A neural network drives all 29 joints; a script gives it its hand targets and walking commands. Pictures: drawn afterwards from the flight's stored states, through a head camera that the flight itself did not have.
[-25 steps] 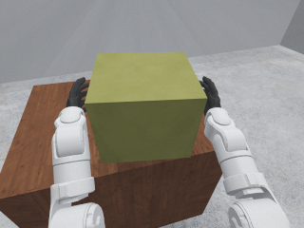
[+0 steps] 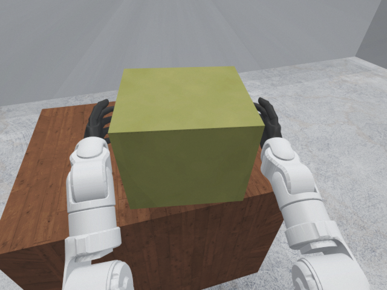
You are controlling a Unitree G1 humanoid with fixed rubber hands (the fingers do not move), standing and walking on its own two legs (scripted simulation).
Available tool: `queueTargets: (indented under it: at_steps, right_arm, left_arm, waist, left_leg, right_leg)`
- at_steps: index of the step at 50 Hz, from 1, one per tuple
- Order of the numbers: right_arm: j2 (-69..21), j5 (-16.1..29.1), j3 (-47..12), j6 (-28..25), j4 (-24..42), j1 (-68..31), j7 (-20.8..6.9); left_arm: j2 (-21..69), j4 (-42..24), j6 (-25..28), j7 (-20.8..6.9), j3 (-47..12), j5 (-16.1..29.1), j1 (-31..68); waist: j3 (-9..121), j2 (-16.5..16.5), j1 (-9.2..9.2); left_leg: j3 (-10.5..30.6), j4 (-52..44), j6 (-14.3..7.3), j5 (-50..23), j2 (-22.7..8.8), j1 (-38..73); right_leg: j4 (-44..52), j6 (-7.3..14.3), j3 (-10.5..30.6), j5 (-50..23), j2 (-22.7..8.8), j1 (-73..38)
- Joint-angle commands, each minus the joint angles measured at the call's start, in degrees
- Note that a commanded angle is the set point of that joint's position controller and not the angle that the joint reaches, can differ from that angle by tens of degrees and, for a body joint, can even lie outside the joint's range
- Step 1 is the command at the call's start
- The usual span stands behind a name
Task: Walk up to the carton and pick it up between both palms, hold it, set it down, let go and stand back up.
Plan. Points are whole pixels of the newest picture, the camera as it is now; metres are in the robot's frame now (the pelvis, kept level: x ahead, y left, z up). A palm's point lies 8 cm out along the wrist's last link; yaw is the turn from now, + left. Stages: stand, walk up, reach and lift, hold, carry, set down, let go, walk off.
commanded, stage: hold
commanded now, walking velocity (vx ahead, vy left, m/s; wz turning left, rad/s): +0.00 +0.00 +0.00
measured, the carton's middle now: (184, 135) +0.41 +0.02 +0.16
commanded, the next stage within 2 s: none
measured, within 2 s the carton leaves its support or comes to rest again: neither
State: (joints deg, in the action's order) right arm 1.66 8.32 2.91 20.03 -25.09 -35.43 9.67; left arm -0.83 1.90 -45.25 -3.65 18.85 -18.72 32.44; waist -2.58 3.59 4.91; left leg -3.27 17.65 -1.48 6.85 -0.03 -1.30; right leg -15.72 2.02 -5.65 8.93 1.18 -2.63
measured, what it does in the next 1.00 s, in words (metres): stands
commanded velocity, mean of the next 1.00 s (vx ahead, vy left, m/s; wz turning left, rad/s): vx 0.00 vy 0.00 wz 0.00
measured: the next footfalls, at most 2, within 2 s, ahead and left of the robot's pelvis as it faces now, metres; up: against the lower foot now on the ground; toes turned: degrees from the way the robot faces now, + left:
none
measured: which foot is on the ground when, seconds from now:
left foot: down 0.00-1.00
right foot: down 0.00-1.00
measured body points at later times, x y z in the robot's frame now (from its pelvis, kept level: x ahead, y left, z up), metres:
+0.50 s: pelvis +0.00 +0.00 +0.00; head -0.05 +0.03 +0.45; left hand +0.36 +0.18 +0.19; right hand +0.37 -0.15 +0.19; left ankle +0.05 +0.10 -0.75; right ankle +0.01 -0.09 -0.75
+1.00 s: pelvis -0.01 +0.00 +0.00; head -0.05 +0.03 +0.45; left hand +0.36 +0.19 +0.19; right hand +0.36 -0.15 +0.18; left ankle +0.05 +0.10 -0.75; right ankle +0.01 -0.09 -0.75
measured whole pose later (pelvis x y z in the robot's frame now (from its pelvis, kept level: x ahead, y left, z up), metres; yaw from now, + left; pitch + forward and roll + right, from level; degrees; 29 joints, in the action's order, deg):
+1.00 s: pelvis -0.01 +0.00 +0.00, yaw +0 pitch -10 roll +0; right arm 1.1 6.4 4.4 17.8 -28.3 -36.6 8.7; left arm -0.3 3.8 -44.7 -3.5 19.8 -19.6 34.4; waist -3.5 3.2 4.4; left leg -3.5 17.2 -1.7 5.9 0.1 -1.5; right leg -16.1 1.9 -5.5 8.4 1.0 -2.0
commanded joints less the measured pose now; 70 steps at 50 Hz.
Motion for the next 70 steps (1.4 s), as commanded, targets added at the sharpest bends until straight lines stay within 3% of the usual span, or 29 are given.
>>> queueTargets:
  at_steps: [1, 22, 24, 29, 34, 42, 46, 50, 55, 57, 59, 64, 66, 70]
  right_arm:
    - [-25.4, 4.7, -19.2, -4.6, 17.6, -42.7, -7.4]
    - [-25.7, 4.6, -19.2, -4.6, 17.3, -42.8, -7.2]
    - [-25.0, 4.4, -18.2, -4.1, 13.9, -40.0, -7.9]
    - [-25.7, 4.9, -19.9, -4.5, 17.1, -41.1, -7.5]
    - [-26.3, 3.8, -19.3, -5.1, 16.4, -41.3, -8.0]
    - [-25.7, 1.8, -16.9, -5.8, 12.6, -43.8, -8.6]
    - [-25.9, 2.4, -17.3, -6.7, 14.3, -44.2, -8.6]
    - [-24.9, 2.0, -16.7, -6.8, 13.4, -43.6, -8.6]
    - [-25.5, 2.6, -17.4, -6.7, 13.5, -42.9, -8.5]
    - [-24.8, 2.3, -16.1, -6.4, 11.7, -42.7, -8.4]
    - [-25.4, 2.8, -17.4, -6.9, 13.9, -42.7, -8.5]
    - [-25.3, 3.0, -16.8, -7.0, 13.1, -42.8, -9.0]
    - [-25.3, 2.9, -17.2, -6.9, 13.3, -43.6, -9.0]
    - [-24.8, 1.7, -15.3, -6.9, 11.6, -44.8, -9.8]
  left_arm:
    - [23.4, -8.2, 4.4, -9.0, -26.5, 10.4, 36.9]
    - [23.3, -7.8, 4.6, -9.2, -26.2, 10.3, 37.3]
    - [24.1, -9.9, 4.6, -8.6, -26.2, 9.1, 37.5]
    - [22.5, -9.1, 4.5, -9.3, -25.2, 8.9, 36.1]
    - [22.8, -9.6, 5.1, -8.9, -25.1, 9.2, 38.0]
    - [23.0, -4.5, 5.1, -9.0, -23.4, 8.6, 38.8]
    - [24.2, -7.6, 5.6, -8.6, -25.3, 9.8, 40.2]
    - [23.2, -5.1, 5.1, -8.4, -24.5, 8.8, 38.1]
    - [23.9, -7.3, 5.1, -8.5, -25.1, 9.1, 38.5]
    - [23.1, -5.3, 5.0, -8.7, -24.2, 8.3, 38.5]
    - [23.9, -7.3, 5.2, -8.6, -25.3, 9.0, 38.0]
    - [24.8, -7.8, 5.3, -7.9, -26.1, 9.1, 38.5]
    - [23.9, -6.2, 4.9, -7.9, -25.4, 8.5, 38.1]
    - [24.2, -5.3, 5.0, -7.7, -25.1, 8.8, 39.9]
  waist:
    - [22.3, -5.6, 0.63]
    - [22.1, -5.5, 0.61]
    - [21.1, -8.1, 0.97]
    - [22.3, -4.6, 0.33]
    - [21.9, -4.6, 0.21]
    - [19.7, -3.7, -0.74]
    - [24.0, -5.7, 0.6]
    - [22.5, -5.4, 0.39]
    - [22.8, -5.2, 0.85]
    - [19.5, -5.8, 0.58]
    - [21.9, -5.7, 0.39]
    - [21.8, -6.8, 0.64]
    - [21.3, -5.7, 0.27]
    - [20.4, -5.9, 0.06]
  left_leg:
    - [0.8, -0.6, 1.4, -9.6, 0.4, 10.7]
    - [0.7, -0.8, 1.3, -8.9, 0.5, 10.4]
    - [1.0, -1.1, 2.6, -10.9, 0.1, 10.1]
    - [0.6, -0.5, 1.5, -11.7, 1.2, 9.7]
    - [0.6, -1.2, 1.0, -9.0, 0.9, 9.5]
    - [0.2, -2.7, 0.1, -4.4, 0.3, 8.0]
    - [0.3, -1.0, 1.0, -8.7, 0.3, 10.4]
    - [0.2, -1.1, 0.9, -7.6, 0.5, 10.2]
    - [0.6, -0.9, 1.2, -9.5, 0.3, 10.8]
    - [0.5, -1.7, 1.3, -7.5, 0.3, 9.1]
    - [0.6, -0.9, 1.4, -9.8, 0.3, 10.1]
    - [0.8, -1.5, 1.7, -8.2, -0.1, 10.4]
    - [0.7, -1.4, 1.1, -7.8, 0.0, 10.9]
    - [0.7, -3.1, 0.8, -3.0, -0.6, 8.3]
  right_leg:
    - [2.5, -3.1, 0.5, -7.9, 0.1, 0.8]
    - [2.5, -3.3, 0.6, -7.9, 0.0, 0.7]
    - [2.0, -3.1, 0.8, -8.3, 0.3, -0.4]
    - [1.8, -4.3, 1.2, -11.7, -0.2, -2.8]
    - [2.0, -3.9, 1.1, -8.6, -0.3, -0.8]
    - [2.7, -3.6, 0.8, -3.4, -0.3, 0.8]
    - [2.1, -3.5, 0.8, -6.6, -0.1, -0.2]
    - [2.4, -3.5, 0.6, -6.3, -0.2, 0.3]
    - [2.0, -3.5, 0.7, -7.8, 0.0, -0.4]
    - [2.4, -3.5, 0.5, -5.7, -0.2, 0.0]
    - [2.0, -3.4, 0.4, -7.6, 0.0, -0.8]
    - [2.0, -3.0, 0.4, -5.6, 0.1, 0.8]
    - [2.3, -3.2, 0.3, -5.5, 0.1, 1.2]
    - [2.2, -3.0, 0.2, -1.2, 0.3, 1.6]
